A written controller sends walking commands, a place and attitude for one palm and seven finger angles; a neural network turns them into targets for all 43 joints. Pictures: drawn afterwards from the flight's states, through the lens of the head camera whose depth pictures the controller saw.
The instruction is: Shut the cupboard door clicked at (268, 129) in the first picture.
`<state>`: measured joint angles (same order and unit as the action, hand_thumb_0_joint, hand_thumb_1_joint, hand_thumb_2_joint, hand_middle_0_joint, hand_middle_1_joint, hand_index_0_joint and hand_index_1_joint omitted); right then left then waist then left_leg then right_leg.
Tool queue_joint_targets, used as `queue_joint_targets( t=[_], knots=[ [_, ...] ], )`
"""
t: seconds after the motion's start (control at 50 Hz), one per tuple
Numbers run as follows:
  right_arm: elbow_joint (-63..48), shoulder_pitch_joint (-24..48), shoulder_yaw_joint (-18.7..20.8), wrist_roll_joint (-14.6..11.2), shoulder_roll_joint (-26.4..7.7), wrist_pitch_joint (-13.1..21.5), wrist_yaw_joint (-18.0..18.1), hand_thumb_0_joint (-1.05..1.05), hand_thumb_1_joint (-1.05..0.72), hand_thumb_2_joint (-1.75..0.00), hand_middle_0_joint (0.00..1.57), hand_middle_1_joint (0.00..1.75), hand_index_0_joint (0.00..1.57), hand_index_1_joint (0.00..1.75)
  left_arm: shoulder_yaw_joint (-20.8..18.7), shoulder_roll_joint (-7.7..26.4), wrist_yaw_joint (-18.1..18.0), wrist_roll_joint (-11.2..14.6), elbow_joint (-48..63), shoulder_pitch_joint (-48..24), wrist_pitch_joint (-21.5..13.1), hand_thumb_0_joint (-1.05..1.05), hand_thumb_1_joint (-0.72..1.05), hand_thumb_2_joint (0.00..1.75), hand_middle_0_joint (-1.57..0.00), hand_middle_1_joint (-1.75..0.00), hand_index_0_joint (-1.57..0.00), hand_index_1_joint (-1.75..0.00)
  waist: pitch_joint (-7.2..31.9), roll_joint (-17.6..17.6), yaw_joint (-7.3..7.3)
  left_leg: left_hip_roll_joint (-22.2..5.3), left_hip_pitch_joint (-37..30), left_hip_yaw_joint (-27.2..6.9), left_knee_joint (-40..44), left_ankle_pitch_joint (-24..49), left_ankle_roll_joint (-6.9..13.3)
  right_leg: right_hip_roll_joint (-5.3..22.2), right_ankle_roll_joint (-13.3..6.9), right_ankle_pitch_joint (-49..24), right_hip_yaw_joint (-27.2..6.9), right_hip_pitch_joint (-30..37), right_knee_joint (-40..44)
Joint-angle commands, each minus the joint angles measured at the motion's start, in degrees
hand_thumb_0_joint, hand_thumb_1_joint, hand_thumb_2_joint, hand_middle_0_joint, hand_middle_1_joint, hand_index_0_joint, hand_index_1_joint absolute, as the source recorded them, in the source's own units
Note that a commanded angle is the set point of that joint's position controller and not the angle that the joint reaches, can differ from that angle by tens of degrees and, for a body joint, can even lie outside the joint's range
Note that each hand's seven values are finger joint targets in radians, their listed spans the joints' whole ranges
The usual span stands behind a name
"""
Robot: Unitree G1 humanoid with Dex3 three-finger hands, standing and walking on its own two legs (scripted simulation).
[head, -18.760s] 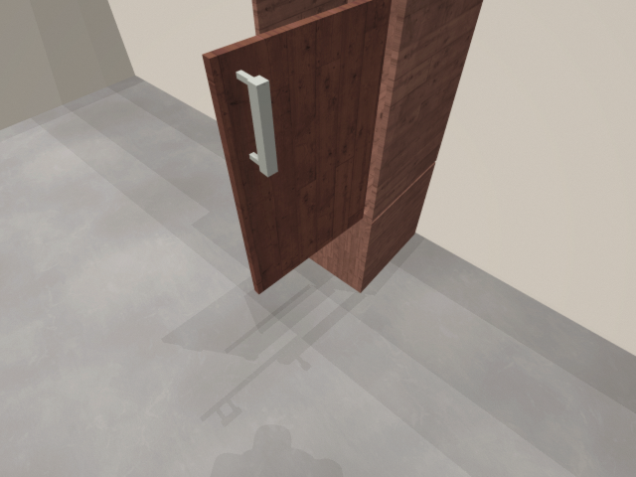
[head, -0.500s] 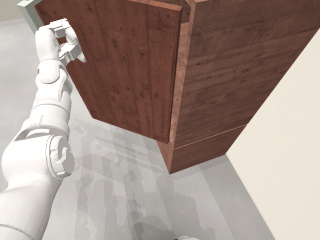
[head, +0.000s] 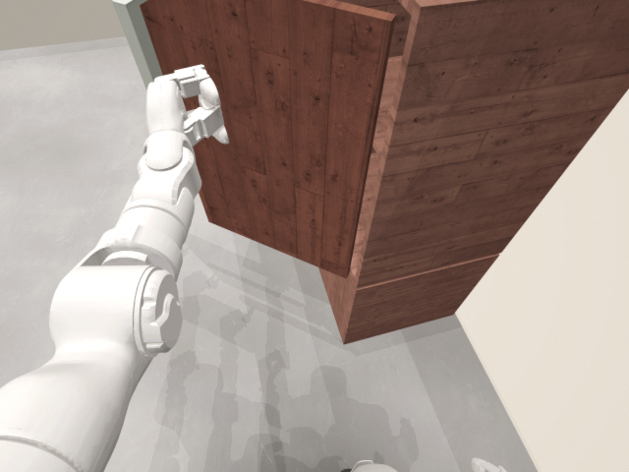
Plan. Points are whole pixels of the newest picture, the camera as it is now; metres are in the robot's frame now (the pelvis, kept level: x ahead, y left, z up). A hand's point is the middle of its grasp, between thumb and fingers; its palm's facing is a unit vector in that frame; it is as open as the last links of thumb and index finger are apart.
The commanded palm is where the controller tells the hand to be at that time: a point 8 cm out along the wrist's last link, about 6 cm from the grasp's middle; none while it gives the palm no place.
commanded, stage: draw the hand back to the body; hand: left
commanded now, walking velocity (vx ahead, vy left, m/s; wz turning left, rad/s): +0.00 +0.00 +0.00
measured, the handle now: (154, 52) +0.70 +0.18 +0.15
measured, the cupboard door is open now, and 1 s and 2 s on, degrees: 49 49 49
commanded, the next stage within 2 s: step back with the hand held close in 1.56 s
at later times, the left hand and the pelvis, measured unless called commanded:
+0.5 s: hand (129, 188) +0.39 +0.16 +0.17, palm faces +0.08 -1.00 -0.01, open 3.1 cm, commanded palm +0.35 +0.21 +0.17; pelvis +0.02 +0.00 +0.01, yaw +0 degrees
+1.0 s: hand (0, 316) +0.26 +0.24 +0.17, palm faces +0.37 -0.87 -0.32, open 4.7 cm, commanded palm +0.20 +0.28 +0.19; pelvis +0.03 +0.00 +0.02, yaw +2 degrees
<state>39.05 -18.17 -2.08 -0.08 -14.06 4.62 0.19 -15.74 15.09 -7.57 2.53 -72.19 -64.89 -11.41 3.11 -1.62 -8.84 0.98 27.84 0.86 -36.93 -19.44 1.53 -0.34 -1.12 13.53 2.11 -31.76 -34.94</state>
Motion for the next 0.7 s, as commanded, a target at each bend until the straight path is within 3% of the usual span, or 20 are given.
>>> queue_joint_targets(
  t=[0.0, 0.06, 0.08, 0.14, 0.2, 0.24, 0.28, 0.32, 0.38, 0.4, 0.46, 0.48, 0.5, 0.54, 0.6, 0.64, 0.68],
  knots=[
    [-3.43, -9.48, 3.89, 0.84, -9.52, 2.16, 0.22, 0.00, -0.90, -0.90, 0.20, 0.30, 0.20, 0.30, -3.57, 14.62, 1.26, -0.89, 12.97, -23.03, -9.11, 0.00, 0.90, 0.90, -1.30, -1.50, -1.30, -1.50, 25.13, 2.73, 1.75, 0.29, -5.51, -1.80, 3.89, 11.76, -0.39, -0.57, -0.47, -12.67, -1.17, 13.83, 1.00],
    [-5.27, -9.30, 4.48, 0.25, -9.33, 1.54, -0.24, 0.00, -0.90, -0.90, 0.20, 0.30, 0.20, 0.30, -2.80, 12.41, 4.37, -0.06, 16.46, -11.14, -9.38, 0.00, 0.90, 0.90, -1.30, -1.50, -1.30, -1.50, 28.46, 1.53, 4.75, -0.25, -8.28, -0.80, 3.94, 19.42, -0.81, -0.81, -0.76, -18.52, -0.66, 17.40, 0.22],
    [-5.82, -8.96, 4.77, -0.12, -9.56, 1.19, -0.12, 0.00, -0.90, -0.90, 0.20, 0.30, 0.20, 0.30, -3.39, 13.11, 5.42, 0.53, 18.89, -8.57, -8.59, 0.00, 0.90, 0.90, -1.30, -1.50, -1.30, -1.50, 28.84, 2.32, 5.28, -0.38, -8.33, -0.32, 4.01, 20.08, -0.63, -0.90, -0.68, -19.63, -0.79, 18.87, 0.64],
    [-7.90, -6.42, 5.24, -1.65, -9.17, 0.62, 0.32, 0.00, -0.90, -0.90, 0.20, 0.30, 0.20, 0.30, -1.76, 10.17, 7.94, 4.06, 32.74, -4.15, -5.62, 0.00, 0.90, 0.90, -1.30, -1.50, -1.30, -1.50, 27.10, 1.33, 6.49, -0.86, -10.95, -0.02, 5.79, 23.52, -0.27, -1.21, -0.71, -21.50, -0.47, 21.76, 2.48],
    [-9.04, -3.51, 5.52, -2.25, -8.43, 0.96, 1.29, 0.00, -0.90, -0.90, 0.20, 0.30, 0.20, 0.30, -2.94, 10.74, 8.57, 7.26, 48.68, -1.60, -3.48, 0.00, 0.90, 0.90, -1.30, -1.50, -1.30, -1.50, 27.58, 1.07, 7.45, -1.03, -14.70, 0.39, 6.77, 25.68, 0.32, -1.41, -0.60, -23.85, -0.73, 25.50, 4.19],
    [-9.03, -1.85, 5.30, -2.39, -7.84, 1.41, 1.89, 0.00, -0.90, -0.90, 0.20, 0.30, 0.20, 0.30, -2.47, 11.35, 8.26, 7.14, 56.17, 1.77, -2.71, 0.00, 0.90, 0.90, -1.30, -1.50, -1.30, -1.50, 24.02, -0.11, 7.95, -1.15, -15.32, 0.31, 8.25, 25.47, 0.48, -1.31, -0.50, -23.04, -0.54, 25.88, 5.17],
    [-8.89, 0.08, 4.97, -2.53, -7.03, 2.03, 2.09, 0.00, -0.90, -0.90, 0.20, 0.30, 0.20, 0.30, 1.54, 7.95, 8.22, 5.89, 60.37, 5.74, -1.26, 0.00, 0.90, 0.90, -1.30, -1.50, -1.30, -1.50, 20.13, -2.88, 7.55, -1.18, -16.79, 0.27, 9.19, 24.31, 0.41, -1.24, -0.49, -20.69, -0.23, 23.55, 5.94],
    [-9.04, 1.54, 4.67, -2.79, -6.99, 2.17, 2.50, 0.00, -0.90, -0.90, 0.20, 0.30, 0.20, 0.30, 3.17, 6.91, 8.42, 5.24, 61.36, 10.72, 1.42, 0.00, 0.90, 0.90, -1.30, -1.50, -1.30, -1.50, 16.16, -3.59, 7.75, -1.20, -17.14, -0.04, 10.43, 21.69, 0.23, -1.00, -0.63, -17.22, 0.09, 22.65, 7.12],
    [-9.62, 4.99, 3.90, -3.46, -6.99, 2.13, 3.18, 0.00, -0.90, -0.90, 0.20, 0.30, 0.20, 0.30, 3.44, 5.00, 9.92, 7.06, 60.16, 18.18, 7.43, 0.00, 0.90, 0.90, -1.27, -1.47, -1.27, -1.47, 11.76, 0.16, 8.66, -0.71, -15.79, -0.34, 12.53, 15.05, 0.14, -0.70, -0.71, -13.30, 0.33, 22.83, 8.88],
    [-10.02, 6.08, 3.65, -3.75, -7.18, 1.91, 3.50, 0.00, -0.90, -0.90, 0.20, 0.30, 0.20, 0.30, 2.34, 5.92, 10.46, 7.95, 60.29, 20.67, 9.47, 0.00, 0.90, 0.90, -1.24, -1.44, -1.24, -1.44, 11.32, 2.86, 9.12, -0.64, -15.48, -0.47, 13.06, 13.27, 0.19, -0.56, -0.64, -11.80, 0.35, 23.52, 9.50],
    [-11.72, 9.48, 2.79, -4.17, -6.84, 1.64, 4.21, 0.00, -0.90, -0.90, 0.20, 0.30, 0.20, 0.30, 2.55, 4.88, 12.04, 9.58, 64.39, 24.55, 14.25, 0.00, 0.90, 0.90, -1.16, -1.35, -1.16, -1.35, 9.76, 4.36, 9.83, -0.27, -16.39, -0.71, 13.65, 12.36, 0.33, -0.15, -0.50, -10.93, 0.52, 24.13, 10.04],
    [-12.64, 10.26, 2.79, -2.85, -5.67, 2.14, 3.80, 0.00, -0.90, -0.90, 0.20, 0.30, 0.20, 0.30, 6.66, 7.34, 8.93, 4.84, 72.81, 27.42, 8.45, 0.00, 0.90, 0.90, -1.13, -1.32, -1.13, -1.32, 5.69, 5.41, 8.50, 0.14, -16.39, 0.01, 14.86, 12.66, 0.61, 0.75, 0.40, -9.35, -1.09, 23.25, 11.85],
    [-11.85, 10.88, 2.85, -2.39, -5.75, 1.87, 3.74, 0.00, -0.90, -0.90, 0.20, 0.30, 0.20, 0.30, 4.66, 7.64, 7.19, 4.31, 70.49, 33.58, 6.92, 0.00, 0.90, 0.90, -1.11, -1.29, -1.11, -1.29, 5.55, 7.16, 9.04, -0.04, -15.94, -0.32, 15.04, 11.97, 0.47, 0.69, 0.50, -8.25, -0.82, 24.30, 11.83],
    [-12.53, 12.04, 2.31, -2.33, -5.25, 0.85, 3.50, 0.00, -0.90, -0.90, 0.20, 0.30, 0.20, 0.30, 4.92, 7.95, 6.16, 4.01, 75.68, 38.47, 6.28, 0.00, 0.90, 0.90, -1.05, -1.23, -1.05, -1.23, 5.85, 5.05, 9.68, -0.10, -16.69, -0.64, 15.38, 13.39, 0.41, 1.08, 0.30, -9.76, -1.10, 26.48, 11.97],
    [-13.08, 12.75, 2.02, -1.91, -4.65, 0.03, 3.43, 0.00, -0.90, -0.90, 0.20, 0.30, 0.20, 0.30, 4.56, 8.89, 5.15, 2.95, 83.96, 40.32, 5.17, 0.00, 0.90, 0.90, -0.97, -1.14, -0.97, -1.14, 8.02, 1.26, 9.50, -0.07, -19.41, -0.74, 15.50, 16.73, 0.06, 1.02, 0.11, -13.35, -0.95, 28.72, 12.00],
    [-12.95, 13.19, 1.69, -1.65, -4.31, -0.32, 3.60, 0.00, -0.90, -0.90, 0.20, 0.30, 0.20, 0.30, 4.58, 9.49, 4.50, 2.47, 87.55, 40.64, 5.04, 0.00, 0.90, 0.90, -0.92, -1.08, -0.92, -1.08, 6.96, -3.18, 9.21, -0.02, -20.87, -0.74, 15.97, 16.70, -0.09, 1.06, 0.01, -12.98, -1.05, 28.10, 13.00],
    [-12.85, 13.42, 1.46, -1.36, -4.05, -0.23, 3.71, 0.00, -0.90, -0.90, 0.20, 0.30, 0.20, 0.30, 3.84, 10.28, 3.61, 1.94, 90.66, 41.66, 4.77, 0.00, 0.90, 0.90, -0.86, -1.02, -0.86, -1.02, 7.03, -5.25, 9.26, 0.08, -21.98, -1.04, 16.38, 17.15, -0.33, 0.81, -0.20, -12.91, -0.74, 28.48, 13.45]
  ],
)
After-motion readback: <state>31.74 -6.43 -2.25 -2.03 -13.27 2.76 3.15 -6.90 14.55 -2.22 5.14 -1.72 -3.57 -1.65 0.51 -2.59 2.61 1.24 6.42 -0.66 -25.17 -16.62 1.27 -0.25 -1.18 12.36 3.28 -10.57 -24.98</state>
